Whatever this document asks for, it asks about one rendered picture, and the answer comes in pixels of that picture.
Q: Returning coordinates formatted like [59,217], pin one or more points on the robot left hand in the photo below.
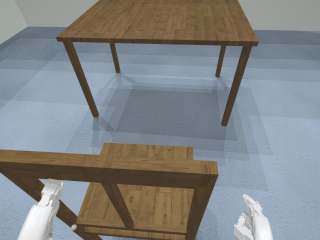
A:
[39,221]

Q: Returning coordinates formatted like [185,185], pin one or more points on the table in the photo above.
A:
[171,22]

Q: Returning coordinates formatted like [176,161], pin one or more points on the chair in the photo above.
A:
[140,191]

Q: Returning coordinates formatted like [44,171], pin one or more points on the robot right hand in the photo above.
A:
[258,226]

